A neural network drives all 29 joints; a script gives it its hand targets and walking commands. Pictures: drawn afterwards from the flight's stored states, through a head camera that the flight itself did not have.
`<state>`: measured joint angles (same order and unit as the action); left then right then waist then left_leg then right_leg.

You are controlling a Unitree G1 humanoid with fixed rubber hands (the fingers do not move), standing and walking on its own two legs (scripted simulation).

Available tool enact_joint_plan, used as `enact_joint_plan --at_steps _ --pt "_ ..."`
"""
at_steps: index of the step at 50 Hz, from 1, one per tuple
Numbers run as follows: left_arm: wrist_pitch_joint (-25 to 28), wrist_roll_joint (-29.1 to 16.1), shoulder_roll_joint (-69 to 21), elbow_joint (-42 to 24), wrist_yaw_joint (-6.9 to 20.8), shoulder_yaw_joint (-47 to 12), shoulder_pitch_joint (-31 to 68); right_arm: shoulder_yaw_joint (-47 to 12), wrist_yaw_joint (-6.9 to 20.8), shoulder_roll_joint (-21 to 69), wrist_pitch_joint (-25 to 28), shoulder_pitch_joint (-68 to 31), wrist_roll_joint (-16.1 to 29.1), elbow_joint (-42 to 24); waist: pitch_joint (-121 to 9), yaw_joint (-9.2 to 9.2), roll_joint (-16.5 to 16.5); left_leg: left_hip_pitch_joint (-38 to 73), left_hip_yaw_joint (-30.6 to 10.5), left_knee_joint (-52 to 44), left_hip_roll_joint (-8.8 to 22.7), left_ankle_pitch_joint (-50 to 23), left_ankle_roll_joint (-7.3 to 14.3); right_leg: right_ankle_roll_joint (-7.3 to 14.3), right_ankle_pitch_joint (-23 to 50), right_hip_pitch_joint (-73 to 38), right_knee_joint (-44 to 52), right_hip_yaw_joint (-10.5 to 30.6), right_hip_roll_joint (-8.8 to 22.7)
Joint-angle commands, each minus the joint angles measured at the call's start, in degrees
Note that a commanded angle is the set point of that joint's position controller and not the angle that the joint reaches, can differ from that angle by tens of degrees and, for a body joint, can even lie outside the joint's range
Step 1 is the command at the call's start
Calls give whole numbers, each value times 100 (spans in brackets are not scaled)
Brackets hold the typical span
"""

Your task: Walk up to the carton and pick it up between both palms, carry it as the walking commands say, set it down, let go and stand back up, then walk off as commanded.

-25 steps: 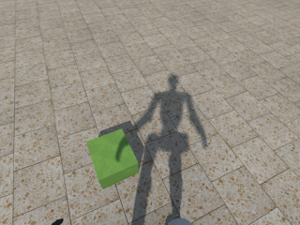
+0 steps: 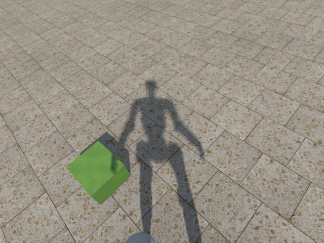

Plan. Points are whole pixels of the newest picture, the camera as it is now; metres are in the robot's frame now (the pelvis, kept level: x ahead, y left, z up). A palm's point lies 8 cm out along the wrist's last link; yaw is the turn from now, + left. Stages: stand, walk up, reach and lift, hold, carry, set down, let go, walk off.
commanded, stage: walk off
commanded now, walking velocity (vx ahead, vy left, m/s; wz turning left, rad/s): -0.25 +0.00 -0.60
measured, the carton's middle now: (99, 171) +0.63 +0.54 -0.69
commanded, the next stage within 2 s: none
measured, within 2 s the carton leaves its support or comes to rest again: neither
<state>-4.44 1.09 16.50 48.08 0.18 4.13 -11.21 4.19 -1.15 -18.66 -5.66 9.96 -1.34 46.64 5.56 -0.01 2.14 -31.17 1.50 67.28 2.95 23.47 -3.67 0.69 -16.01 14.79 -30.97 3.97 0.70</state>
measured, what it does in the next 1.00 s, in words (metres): walks backwards, turning right: left foot, then right foot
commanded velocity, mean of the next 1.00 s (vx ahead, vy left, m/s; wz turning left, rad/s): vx -0.25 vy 0.00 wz -0.60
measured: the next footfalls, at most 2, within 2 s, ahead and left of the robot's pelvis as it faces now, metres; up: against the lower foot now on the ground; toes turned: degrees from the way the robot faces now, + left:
left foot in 0.32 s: -0.07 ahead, +0.14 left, +0.00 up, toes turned -12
right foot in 0.78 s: -0.29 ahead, -0.04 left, +0.00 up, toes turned -30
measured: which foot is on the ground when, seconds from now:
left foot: up 0.00-0.30, down 0.32-0.76, up 0.78-1.00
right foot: down 0.00-0.32, up 0.34-0.76, down 0.78-1.00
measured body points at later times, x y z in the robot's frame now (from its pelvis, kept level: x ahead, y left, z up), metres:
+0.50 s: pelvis -0.14 +0.06 +0.00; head -0.09 +0.09 +0.45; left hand +0.00 +0.32 -0.15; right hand -0.08 -0.24 -0.09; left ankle -0.11 +0.15 -0.74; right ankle -0.21 -0.08 -0.62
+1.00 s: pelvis -0.29 +0.08 +0.00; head -0.27 +0.02 +0.45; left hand -0.03 +0.25 -0.10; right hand -0.38 -0.21 -0.14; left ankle -0.22 +0.23 -0.64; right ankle -0.33 -0.02 -0.74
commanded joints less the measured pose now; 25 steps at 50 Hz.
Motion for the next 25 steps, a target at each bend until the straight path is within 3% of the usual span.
enact_joint_plan --at_steps 1,7,11,14,15,16,17,18,19,20,21,23,25 --pt "73 -52 958 -388 -58 215 224 88 22 -318 86 -48 -12 -319 -669 -69 -1238 -61 -236 532 -73 -275 -107 557 2759 -298 886 1019 1078" --pt "68 6 1124 -283 -55 275 -204 33 -37 -249 59 -212 96 -453 -768 -348 -1420 219 -267 -1337 -281 310 -151 598 2044 -956 1093 1986 1152" --pt "43 47 1176 -304 41 308 53 34 -118 -212 85 108 208 -394 -906 -201 -1468 1177 -302 -2368 -480 494 -34 577 1980 -542 1321 2346 1070" --pt "29 -2 1199 -316 76 341 299 73 -174 -228 138 677 250 -195 -1012 13 -1505 2085 -312 -3734 -584 29 157 294 1504 -123 1542 2557 921" --pt "41 -48 1146 -321 61 319 306 102 -224 -275 171 884 228 -107 -1045 95 -1355 2634 -192 -4601 -540 -478 209 59 1000 207 1488 2402 739" --pt "78 -60 907 -323 54 274 112 160 -278 -555 212 881 150 -107 -1003 21 -733 3135 -575 -5188 -24 -327 324 -296 95 816 1075 1972 258" --pt "104 -35 472 -304 46 220 -369 207 -282 -952 209 554 103 -341 -1050 -205 759 3278 -2035 -5544 1650 90 617 -535 -968 1482 -567 1035 -502" --pt "81 97 668 -415 -54 297 153 245 -181 -1377 177 -110 -2 -663 -482 111 1458 1341 -2378 -5755 2681 -704 1427 -625 -1921 1793 -2377 219 -845" --pt "17 135 974 -385 -48 384 334 97 -112 -840 179 -379 -70 -722 -216 -26 706 641 -1864 -5663 2267 -1385 1445 -518 -1748 1324 -3536 535 -554" --pt "-25 66 861 -261 10 408 43 -33 -100 -463 210 -979 -52 -830 -124 -438 491 365 -1090 -5391 1677 -1884 1135 -432 -1267 1111 -4208 610 -641" --pt "-52 37 831 -123 62 387 -340 -62 -105 -369 225 -1287 -68 -935 -225 -601 571 576 -583 -5183 1318 -2222 944 -445 -967 1094 -4626 498 -623" --pt "-54 49 789 -6 134 352 -561 -60 -163 -349 252 -1060 -24 -976 -368 -427 738 1327 -229 -4869 1073 -2672 990 -614 -673 1424 -5049 214 -578" --pt "-34 -14 731 -109 138 313 -259 -60 -180 -369 258 -550 12 -890 -371 -74 781 2142 -191 -4734 1141 -2885 1175 -821 -669 1814 -4642 34 -476"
